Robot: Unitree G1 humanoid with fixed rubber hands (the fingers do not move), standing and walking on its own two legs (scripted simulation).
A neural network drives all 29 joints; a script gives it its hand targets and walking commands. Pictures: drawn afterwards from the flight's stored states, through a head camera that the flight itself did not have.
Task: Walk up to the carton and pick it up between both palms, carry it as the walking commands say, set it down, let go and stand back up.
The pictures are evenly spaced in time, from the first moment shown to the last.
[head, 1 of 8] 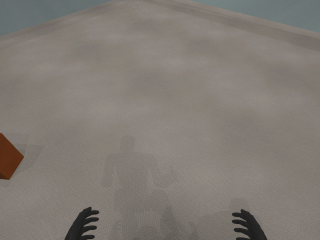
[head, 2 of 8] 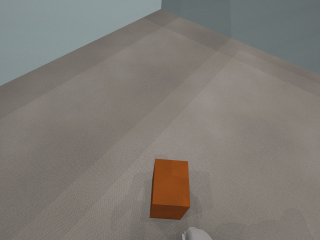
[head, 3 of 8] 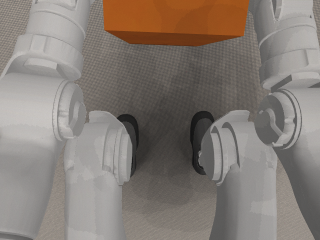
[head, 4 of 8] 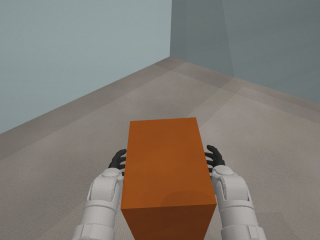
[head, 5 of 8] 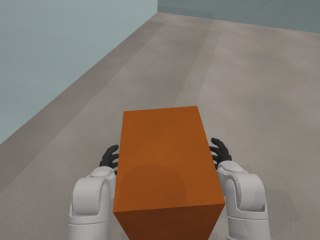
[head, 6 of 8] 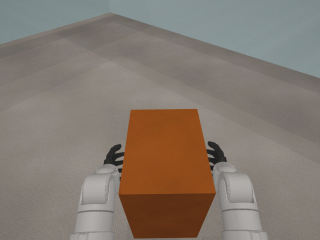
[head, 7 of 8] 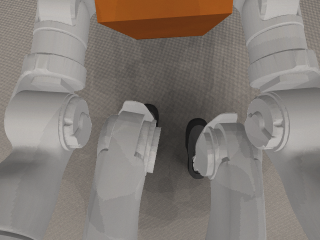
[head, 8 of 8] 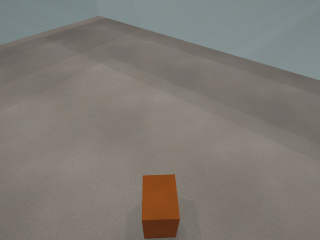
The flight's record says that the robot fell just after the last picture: no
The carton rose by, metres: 0.67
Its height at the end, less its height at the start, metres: +0.00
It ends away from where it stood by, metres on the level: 2.67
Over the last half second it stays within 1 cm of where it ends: yes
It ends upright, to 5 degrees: yes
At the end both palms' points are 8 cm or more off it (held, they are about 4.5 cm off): yes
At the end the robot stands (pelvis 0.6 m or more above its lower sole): yes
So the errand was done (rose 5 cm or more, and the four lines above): yes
